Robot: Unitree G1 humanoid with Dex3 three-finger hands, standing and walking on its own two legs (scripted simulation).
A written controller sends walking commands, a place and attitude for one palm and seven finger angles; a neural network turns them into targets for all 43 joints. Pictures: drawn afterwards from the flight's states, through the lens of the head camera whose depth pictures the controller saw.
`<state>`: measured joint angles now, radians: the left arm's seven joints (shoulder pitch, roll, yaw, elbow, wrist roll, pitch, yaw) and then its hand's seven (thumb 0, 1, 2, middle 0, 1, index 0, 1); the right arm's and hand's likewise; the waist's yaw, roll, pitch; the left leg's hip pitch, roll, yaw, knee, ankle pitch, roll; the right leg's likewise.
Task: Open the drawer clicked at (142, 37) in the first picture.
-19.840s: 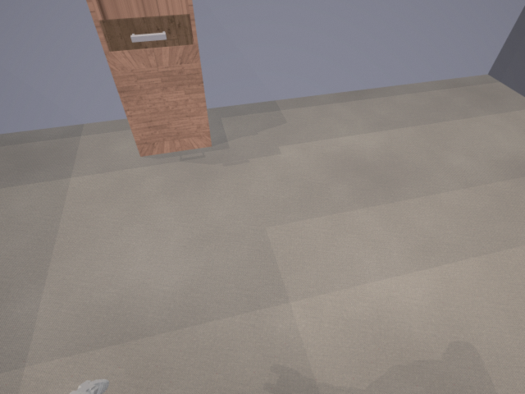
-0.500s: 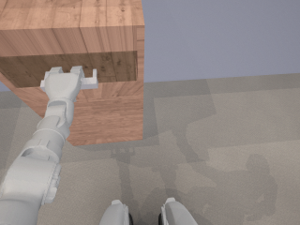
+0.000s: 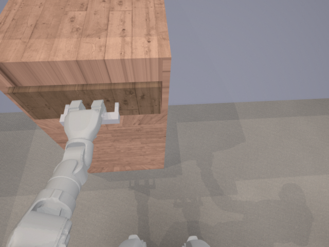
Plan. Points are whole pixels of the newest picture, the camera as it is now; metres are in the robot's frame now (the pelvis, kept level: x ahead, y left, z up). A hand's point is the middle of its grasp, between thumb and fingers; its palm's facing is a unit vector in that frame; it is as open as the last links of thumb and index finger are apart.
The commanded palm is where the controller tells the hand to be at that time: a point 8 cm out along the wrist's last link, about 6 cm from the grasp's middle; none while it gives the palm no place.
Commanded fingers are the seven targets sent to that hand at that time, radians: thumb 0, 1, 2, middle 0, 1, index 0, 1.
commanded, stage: pull the drawer open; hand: left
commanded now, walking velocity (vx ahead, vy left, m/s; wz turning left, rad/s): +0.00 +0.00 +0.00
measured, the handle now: (91, 112) +0.47 +0.20 -0.02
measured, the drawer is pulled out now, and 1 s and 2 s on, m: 0.02 0.01 0.06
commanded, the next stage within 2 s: none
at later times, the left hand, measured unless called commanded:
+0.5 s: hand (90, 131) +0.42 +0.20 -0.04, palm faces -0.07 -0.04 -1.00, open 5.6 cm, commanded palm +0.41 +0.21 +0.01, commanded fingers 0.00 0.90 0.90 -0.40 -1.35 -0.40 -1.35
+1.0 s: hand (90, 130) +0.42 +0.20 -0.04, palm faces -0.05 -0.05 -1.00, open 5.5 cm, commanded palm +0.39 +0.20 +0.01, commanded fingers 0.00 0.90 0.90 -0.40 -1.35 -0.40 -1.35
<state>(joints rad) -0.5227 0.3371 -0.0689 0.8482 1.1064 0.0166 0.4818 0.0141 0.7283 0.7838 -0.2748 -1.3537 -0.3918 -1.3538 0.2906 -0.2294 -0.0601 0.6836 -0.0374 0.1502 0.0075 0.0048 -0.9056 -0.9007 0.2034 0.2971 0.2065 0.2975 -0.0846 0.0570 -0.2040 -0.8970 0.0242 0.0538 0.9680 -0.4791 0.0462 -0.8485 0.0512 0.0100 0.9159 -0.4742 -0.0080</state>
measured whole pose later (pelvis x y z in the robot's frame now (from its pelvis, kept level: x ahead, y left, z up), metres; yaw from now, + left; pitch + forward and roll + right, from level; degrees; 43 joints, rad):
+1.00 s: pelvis -0.06 -0.01 -0.02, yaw +0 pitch +25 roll -3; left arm -0.79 0.45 -0.02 1.10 1.10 -0.04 0.44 0.01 0.71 0.81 -0.34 -1.35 -0.42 -1.35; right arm 0.34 -0.25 -0.03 0.72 -0.04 0.08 -0.02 0.00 -0.90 -0.90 0.20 0.30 0.21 0.30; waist -0.15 0.07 -0.18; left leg -1.08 0.03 0.04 1.08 -0.44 0.05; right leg -1.03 0.05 -0.01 1.04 -0.44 -0.01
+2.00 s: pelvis -0.03 -0.01 +0.00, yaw +0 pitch +21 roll -1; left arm -0.41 0.35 -0.03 0.80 1.09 -0.03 0.49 0.02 0.72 0.76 -0.27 -1.35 -0.38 -1.35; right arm 0.34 -0.24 -0.06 0.70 -0.03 0.15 -0.01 0.01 -0.91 -0.90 0.20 0.30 0.21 0.30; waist -0.08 0.06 -0.19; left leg -0.88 0.03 0.06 0.97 -0.46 0.03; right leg -0.85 0.06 0.02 0.94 -0.46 -0.02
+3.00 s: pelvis -0.01 -0.03 +0.00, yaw +0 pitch +16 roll +1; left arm 0.43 0.28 -0.10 0.10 1.11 -0.01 0.57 0.03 0.70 0.74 -0.26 -1.35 -0.40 -1.34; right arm 0.14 -0.23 -0.01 0.56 -0.05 0.10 0.05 0.01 -0.91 -0.90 0.20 0.30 0.21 0.30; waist 0.01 0.04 -0.19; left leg -0.75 0.02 0.05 0.99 -0.51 0.01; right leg -0.74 0.05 0.02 1.01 -0.54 -0.04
